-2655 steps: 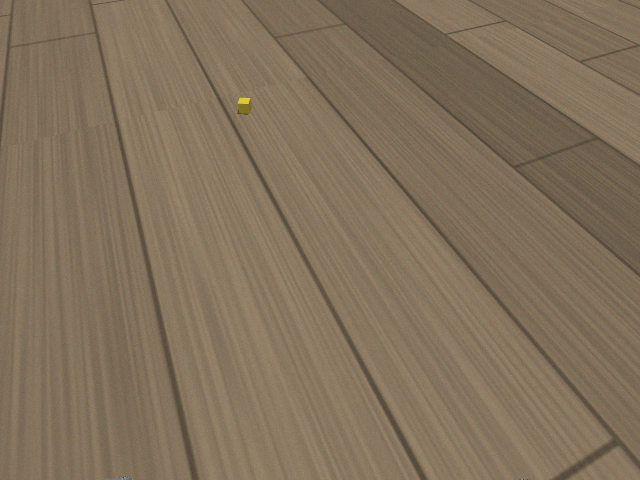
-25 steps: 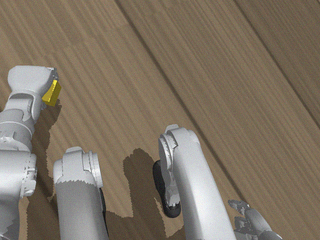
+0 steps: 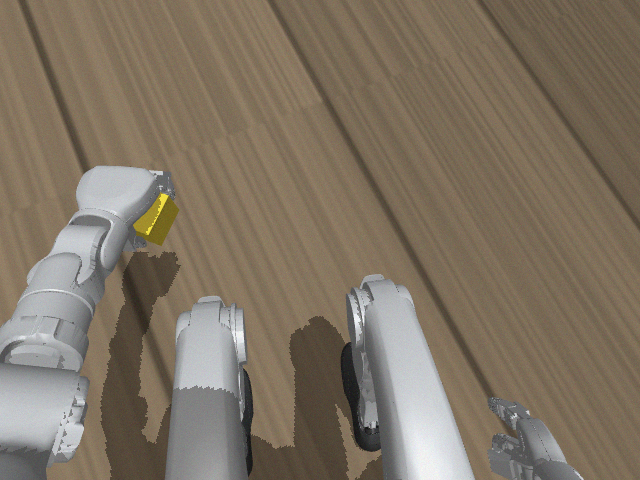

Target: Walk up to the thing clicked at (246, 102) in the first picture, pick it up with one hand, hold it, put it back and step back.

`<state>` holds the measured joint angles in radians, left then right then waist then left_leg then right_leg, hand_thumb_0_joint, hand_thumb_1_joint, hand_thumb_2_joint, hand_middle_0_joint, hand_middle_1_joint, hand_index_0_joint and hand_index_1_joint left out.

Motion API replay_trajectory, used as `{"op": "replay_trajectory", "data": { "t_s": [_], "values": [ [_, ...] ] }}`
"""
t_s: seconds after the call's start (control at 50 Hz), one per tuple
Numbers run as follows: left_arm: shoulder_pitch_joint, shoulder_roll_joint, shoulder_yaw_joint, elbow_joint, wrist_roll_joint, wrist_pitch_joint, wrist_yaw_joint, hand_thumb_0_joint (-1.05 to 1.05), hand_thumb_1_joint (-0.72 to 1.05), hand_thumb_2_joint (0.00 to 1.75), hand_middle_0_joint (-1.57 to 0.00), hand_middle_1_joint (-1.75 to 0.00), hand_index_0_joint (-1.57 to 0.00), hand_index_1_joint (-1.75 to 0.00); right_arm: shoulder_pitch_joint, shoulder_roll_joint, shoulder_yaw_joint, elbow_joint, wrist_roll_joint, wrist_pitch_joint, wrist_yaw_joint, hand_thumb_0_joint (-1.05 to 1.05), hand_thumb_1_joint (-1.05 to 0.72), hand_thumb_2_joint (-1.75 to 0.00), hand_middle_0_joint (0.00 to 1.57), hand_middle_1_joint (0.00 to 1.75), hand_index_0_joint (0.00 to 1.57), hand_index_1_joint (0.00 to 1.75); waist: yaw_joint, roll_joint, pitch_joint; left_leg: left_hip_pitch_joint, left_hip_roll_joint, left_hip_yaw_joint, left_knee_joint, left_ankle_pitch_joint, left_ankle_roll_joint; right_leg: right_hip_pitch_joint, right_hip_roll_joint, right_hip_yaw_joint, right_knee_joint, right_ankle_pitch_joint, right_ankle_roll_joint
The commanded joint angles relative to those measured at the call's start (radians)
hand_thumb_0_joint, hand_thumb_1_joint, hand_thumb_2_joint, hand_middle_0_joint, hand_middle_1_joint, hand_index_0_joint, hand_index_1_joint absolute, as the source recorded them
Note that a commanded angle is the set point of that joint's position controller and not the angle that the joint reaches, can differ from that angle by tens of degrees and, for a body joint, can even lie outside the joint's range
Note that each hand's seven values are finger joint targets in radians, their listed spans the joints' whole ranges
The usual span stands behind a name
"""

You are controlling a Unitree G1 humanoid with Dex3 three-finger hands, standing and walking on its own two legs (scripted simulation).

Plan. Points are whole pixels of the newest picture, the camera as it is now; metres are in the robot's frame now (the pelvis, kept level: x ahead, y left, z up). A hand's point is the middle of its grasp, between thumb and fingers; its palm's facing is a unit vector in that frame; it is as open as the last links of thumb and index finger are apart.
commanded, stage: lift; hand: left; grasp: from above
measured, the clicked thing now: (145, 214) +0.45 +0.21 -0.14
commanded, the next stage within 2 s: hold in 1.10 s
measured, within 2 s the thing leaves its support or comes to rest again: neither
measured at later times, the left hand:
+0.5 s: hand (28, 207) +0.37 +0.22 +0.10, palm faces -0.43 -0.01 -0.90, open 9.0 cm
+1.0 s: hand out of the picture +0.37 +0.23 +0.23, palm faces -0.45 -0.02 -0.90, open 8.9 cm
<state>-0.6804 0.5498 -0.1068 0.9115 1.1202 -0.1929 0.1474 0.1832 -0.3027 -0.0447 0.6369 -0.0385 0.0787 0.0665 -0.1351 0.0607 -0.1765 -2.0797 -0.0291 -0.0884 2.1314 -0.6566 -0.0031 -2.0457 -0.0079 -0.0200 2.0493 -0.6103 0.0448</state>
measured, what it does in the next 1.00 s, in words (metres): rises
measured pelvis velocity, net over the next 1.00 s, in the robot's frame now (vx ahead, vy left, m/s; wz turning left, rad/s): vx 0.06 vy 0.00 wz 0.02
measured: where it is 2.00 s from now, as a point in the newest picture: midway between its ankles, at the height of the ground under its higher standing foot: (302, 429)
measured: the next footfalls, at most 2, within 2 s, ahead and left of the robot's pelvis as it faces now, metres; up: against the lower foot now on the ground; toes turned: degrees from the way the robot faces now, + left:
none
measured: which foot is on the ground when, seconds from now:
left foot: down 0.00-1.00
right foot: down 0.00-1.00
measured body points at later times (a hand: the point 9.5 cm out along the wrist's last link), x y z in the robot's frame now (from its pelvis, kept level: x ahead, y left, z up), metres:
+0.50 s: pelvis +0.02 +0.00 +0.17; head +0.12 +0.01 +0.61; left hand +0.39 +0.22 +0.16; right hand +0.14 -0.26 +0.05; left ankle +0.09 +0.12 -0.38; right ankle +0.11 -0.14 -0.38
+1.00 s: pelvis +0.06 +0.00 +0.29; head +0.12 +0.00 +0.74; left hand +0.39 +0.22 +0.28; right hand +0.17 -0.27 +0.17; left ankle +0.09 +0.12 -0.38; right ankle +0.11 -0.14 -0.38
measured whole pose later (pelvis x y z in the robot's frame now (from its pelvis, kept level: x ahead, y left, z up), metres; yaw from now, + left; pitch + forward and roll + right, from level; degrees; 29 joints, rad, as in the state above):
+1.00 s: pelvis +0.06 +0.00 +0.29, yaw +1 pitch +13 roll -1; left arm -0.29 0.45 -0.17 0.72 1.04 -0.15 0.08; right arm 0.23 -0.24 -0.05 0.70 0.04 0.05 -0.06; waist -0.05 0.04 -0.12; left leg -0.81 0.02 -0.01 1.03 -0.45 0.00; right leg -0.82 0.01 0.03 0.99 -0.40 0.03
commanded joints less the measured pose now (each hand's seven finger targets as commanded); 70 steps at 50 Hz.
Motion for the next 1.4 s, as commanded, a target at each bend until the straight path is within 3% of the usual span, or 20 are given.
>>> {"op": "replay_trajectory", "data": {
  "t_s": [0.0,0.02,0.04,0.14,0.22,0.38,0.56,0.6,0.68,0.72,0.74,0.76,0.78,0.86,0.98,1.04,1.12,1.22,1.3,1.38],
  "values": [
    [-0.283,0.185,0.042,-0.247,-0.031,0.019,0.022,0.0,0.62,0.76,-0.88,-0.77,-0.92,-0.73,0.14,-0.188,-0.076,-0.066,0.02,-0.013,-0.033,0.0,-0.88,-0.9,0.2,0.3,0.2,0.3,-0.022,0.115,-0.641,0.56,-0.01,0.042,-0.381,0.043,0.032,0.426,0.029,-0.063,-0.321,0.075,-0.079],
    [-0.248,0.203,0.057,-0.248,-0.031,0.026,0.017,0.0,0.63,0.75,-0.88,-0.76,-0.93,-0.72,0.133,-0.192,-0.076,-0.065,0.028,-0.011,-0.038,0.0,-0.88,-0.9,0.2,0.3,0.2,0.3,-0.013,0.116,-0.627,0.578,-0.011,0.023,-0.41,0.037,0.031,0.428,0.026,-0.065,-0.321,0.076,-0.077],
    [-0.238,0.18,0.037,-0.271,-0.041,0.031,0.008,0.0,0.62,0.75,-0.89,-0.75,-0.93,-0.72,0.129,-0.183,-0.073,-0.072,0.03,-0.011,-0.042,0.0,-0.89,-0.9,0.2,0.3,0.2,0.3,-0.016,0.117,-0.618,0.595,-0.008,0.032,-0.428,0.044,0.03,0.453,0.027,-0.061,-0.343,0.085,-0.075],
    [-0.189,0.168,0.034,-0.349,-0.079,0.049,-0.02,0.0,0.56,0.78,-0.85,-0.8,-0.88,-0.77,0.098,-0.166,-0.071,-0.082,0.045,-0.011,-0.067,0.0,-0.89,-0.9,0.2,0.3,0.2,0.3,-0.011,0.094,-0.575,0.689,-0.004,0.021,-0.532,0.03,0.031,0.55,0.026,-0.053,-0.438,0.082,-0.069],
    [-0.119,0.163,0.034,-0.392,-0.085,0.061,-0.021,0.0,0.57,0.81,-0.86,-0.81,-0.89,-0.78,0.066,-0.146,-0.066,-0.086,0.058,-0.017,-0.086,0.0,-0.88,-0.9,0.2,0.3,0.2,0.3,0.009,0.104,-0.574,0.797,0.007,0.015,-0.64,0.02,0.027,0.639,0.03,-0.048,-0.51,0.089,-0.062],
    [0.022,0.15,0.036,-0.441,-0.094,0.078,-0.048,0.0,0.56,0.84,-0.89,-0.78,-0.9,-0.78,0.031,-0.108,-0.048,-0.079,0.078,-0.024,-0.122,0.0,-0.88,-0.9,0.2,0.3,0.2,0.3,0.039,0.065,-0.459,0.974,0.017,0.021,-0.835,0.063,0.021,0.846,0.037,-0.029,-0.704,0.106,-0.059],
    [0.127,0.109,0.017,-0.387,-0.121,0.057,-0.06,0.0,0.52,0.76,-0.89,-0.7,-0.89,-0.7,0.023,-0.075,-0.033,-0.064,0.085,-0.057,-0.147,0.0,-0.9,-0.91,0.2,0.3,0.2,0.3,0.048,-0.013,-0.286,1.097,0.018,0.052,-1.011,0.07,0.028,1.063,0.047,0.012,-0.95,0.071,-0.059],
    [0.089,0.114,0.02,-0.41,-0.118,0.049,-0.053,0.0,0.52,0.73,-0.88,-0.7,-0.89,-0.69,0.029,-0.076,-0.037,-0.057,0.081,-0.067,-0.148,0.0,-0.9,-0.9,0.2,0.3,0.2,0.3,0.05,0.013,-0.304,1.164,0.022,0.051,-1.046,0.105,0.022,1.104,0.046,0.015,-0.983,0.099,-0.058],
    [0.119,0.107,0.021,-0.385,-0.102,0.04,-0.04,0.0,0.53,0.7,-0.87,-0.73,-0.89,-0.71,0.045,-0.076,-0.041,-0.046,0.079,-0.073,-0.148,0.0,-0.9,-0.9,0.2,0.3,0.2,0.3,0.057,-0.02,-0.296,1.25,0.013,0.073,-1.087,0.227,0.023,1.208,0.045,0.022,-1.062,0.2,-0.059],
    [0.089,0.107,0.014,-0.39,-0.096,0.032,-0.035,0.0,0.53,0.71,-0.87,-0.72,-0.89,-0.71,0.05,-0.076,-0.043,-0.037,0.076,-0.075,-0.146,0.0,-0.9,-0.9,0.2,0.3,0.2,0.3,0.057,-0.009,-0.277,1.288,0.013,0.078,-1.117,0.249,0.023,1.237,0.045,0.021,-1.094,0.226,-0.057],
    [0.1,0.122,0.036,-0.372,-0.091,0.032,-0.029,0.0,0.53,0.72,-0.87,-0.73,-0.89,-0.72,0.053,-0.078,-0.044,-0.033,0.075,-0.075,-0.146,0.0,-0.89,-0.9,0.2,0.3,0.2,0.3,0.068,-0.016,-0.277,1.308,0.013,0.081,-1.132,0.26,0.024,1.262,0.045,0.023,-1.111,0.236,-0.056],
    [0.088,0.103,0.017,-0.375,-0.092,0.029,-0.027,0.0,0.57,0.71,-0.89,-0.73,-0.91,-0.71,0.05,-0.075,-0.044,-0.03,0.074,-0.076,-0.144,0.0,-0.89,-0.9,0.2,0.3,0.2,0.3,0.061,-0.008,-0.276,1.328,0.016,0.077,-1.15,0.269,0.021,1.266,0.044,0.02,-1.117,0.246,-0.056],
    [0.077,0.121,0.036,-0.376,-0.091,0.028,-0.021,0.0,0.6,0.72,-0.93,-0.71,-0.95,-0.69,0.049,-0.08,-0.047,-0.031,0.074,-0.077,-0.142,0.0,-0.89,-0.9,0.2,0.3,0.2,0.3,0.076,0.003,-0.278,1.359,0.017,0.081,-1.173,0.273,0.021,1.292,0.043,0.022,-1.133,0.253,-0.056],
    [0.117,0.109,0.031,-0.353,-0.08,0.036,-0.013,0.0,0.67,0.74,-0.98,-0.71,-1.0,-0.69,0.038,-0.081,-0.049,-0.042,0.079,-0.072,-0.135,0.0,-0.89,-0.9,0.2,0.3,0.2,0.3,0.087,-0.003,-0.242,1.429,0.018,0.079,-1.245,0.317,0.016,1.351,0.045,0.017,-1.186,0.295,-0.057],
    [0.135,0.118,0.028,-0.372,-0.095,0.036,-0.052,0.0,0.62,0.69,-0.94,-0.68,-0.97,-0.66,0.043,-0.078,-0.053,-0.051,0.081,-0.063,-0.134,0.0,-0.9,-0.9,0.2,0.3,0.2,0.3,0.094,-0.026,-0.236,1.506,0.014,0.085,-1.304,0.409,0.018,1.449,0.042,0.029,-1.254,0.38,-0.054],
    [0.149,0.086,0.007,-0.39,-0.111,0.04,-0.064,0.0,0.62,0.67,-0.93,-0.68,-0.96,-0.65,0.045,-0.077,-0.052,-0.059,0.083,-0.059,-0.134,0.0,-0.9,-0.9,0.2,0.3,0.2,0.3,0.09,-0.023,-0.219,1.554,0.016,0.084,-1.343,0.429,0.013,1.479,0.044,0.026,-1.287,0.393,-0.054],
    [0.14,0.123,0.031,-0.396,-0.109,0.033,-0.079,0.0,0.63,0.65,-0.94,-0.65,-0.97,-0.62,0.044,-0.082,-0.055,-0.056,0.081,-0.055,-0.138,0.0,-0.9,-0.9,0.2,0.3,0.2,0.3,0.093,-0.024,-0.206,1.589,0.018,0.087,-1.373,0.468,0.012,1.513,0.046,0.022,-1.319,0.424,-0.054],
    [0.15,0.117,0.029,-0.422,-0.102,0.022,-0.092,0.0,0.65,0.66,-0.95,-0.66,-0.99,-0.63,0.029,-0.077,-0.049,-0.065,0.08,-0.049,-0.138,0.0,-0.9,-0.9,0.2,0.3,0.2,0.3,0.106,-0.004,-0.194,1.63,0.015,0.088,-1.405,0.502,0.009,1.542,0.045,0.021,-1.344,0.448,-0.057],
    [0.138,0.128,0.034,-0.426,-0.097,0.015,-0.111,0.0,0.67,0.66,-0.97,-0.62,-1.01,-0.59,0.02,-0.079,-0.05,-0.062,0.08,-0.044,-0.138,0.0,-0.89,-0.9,0.2,0.3,0.2,0.3,0.1,0.007,-0.185,1.668,0.024,0.082,-1.431,0.531,0.003,1.553,0.05,0.017,-1.357,0.457,-0.06],
    [0.16,0.117,0.023,-0.444,-0.112,0.012,-0.136,0.0,0.68,0.68,-0.97,-0.64,-1.0,-0.61,0.013,-0.08,-0.047,-0.067,0.081,-0.039,-0.139,0.0,-0.89,-0.9,0.2,0.3,0.2,0.3,0.104,-0.018,-0.188,1.691,0.02,0.086,-1.439,0.571,0.008,1.594,0.049,0.02,-1.374,0.498,-0.058]
  ]
}}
